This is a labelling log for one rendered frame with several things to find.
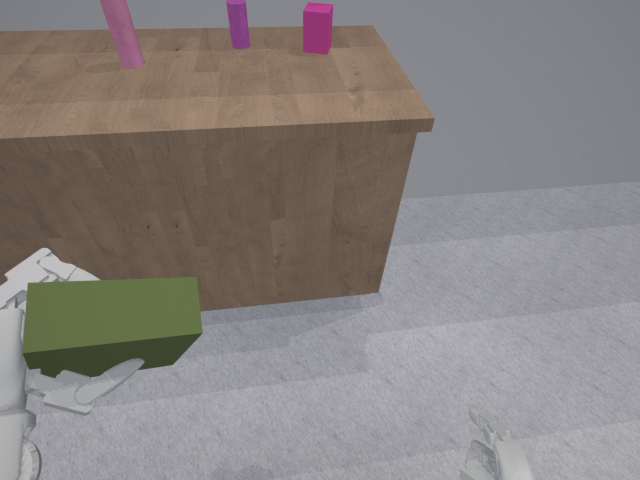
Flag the sponge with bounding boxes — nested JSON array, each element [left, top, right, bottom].
[[23, 277, 203, 378]]

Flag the robot left forearm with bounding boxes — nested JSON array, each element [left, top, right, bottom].
[[0, 409, 42, 480]]

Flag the left robot hand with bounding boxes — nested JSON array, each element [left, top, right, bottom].
[[0, 248, 145, 416]]

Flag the right robot hand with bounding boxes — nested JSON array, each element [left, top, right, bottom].
[[460, 405, 535, 480]]

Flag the table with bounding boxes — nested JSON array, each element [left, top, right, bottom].
[[0, 25, 435, 312]]

